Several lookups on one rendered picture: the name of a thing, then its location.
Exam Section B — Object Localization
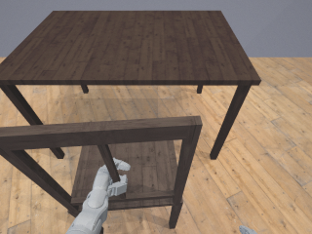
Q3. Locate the table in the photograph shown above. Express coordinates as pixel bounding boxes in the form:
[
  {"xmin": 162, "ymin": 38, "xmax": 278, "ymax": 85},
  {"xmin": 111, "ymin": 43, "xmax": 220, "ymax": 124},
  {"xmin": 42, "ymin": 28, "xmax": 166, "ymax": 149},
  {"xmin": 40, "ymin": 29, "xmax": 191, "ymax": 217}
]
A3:
[{"xmin": 0, "ymin": 10, "xmax": 261, "ymax": 160}]

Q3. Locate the robot left forearm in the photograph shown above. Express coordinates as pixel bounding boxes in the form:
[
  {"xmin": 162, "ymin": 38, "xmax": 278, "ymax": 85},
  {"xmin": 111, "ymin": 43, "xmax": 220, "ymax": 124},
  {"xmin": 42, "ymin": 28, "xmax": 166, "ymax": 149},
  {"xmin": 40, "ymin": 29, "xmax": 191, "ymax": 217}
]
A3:
[{"xmin": 65, "ymin": 189, "xmax": 109, "ymax": 234}]

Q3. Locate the robot left hand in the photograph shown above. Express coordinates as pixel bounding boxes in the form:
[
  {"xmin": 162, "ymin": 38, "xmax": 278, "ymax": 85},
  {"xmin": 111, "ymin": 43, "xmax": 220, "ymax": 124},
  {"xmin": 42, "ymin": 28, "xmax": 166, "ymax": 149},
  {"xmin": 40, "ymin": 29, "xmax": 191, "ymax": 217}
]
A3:
[{"xmin": 92, "ymin": 157, "xmax": 131, "ymax": 197}]

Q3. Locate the chair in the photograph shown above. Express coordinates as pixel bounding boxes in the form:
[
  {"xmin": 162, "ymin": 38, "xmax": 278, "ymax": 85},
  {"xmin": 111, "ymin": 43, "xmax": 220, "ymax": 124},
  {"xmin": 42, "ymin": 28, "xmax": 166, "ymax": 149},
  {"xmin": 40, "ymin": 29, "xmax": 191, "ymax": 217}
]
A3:
[{"xmin": 0, "ymin": 115, "xmax": 203, "ymax": 234}]

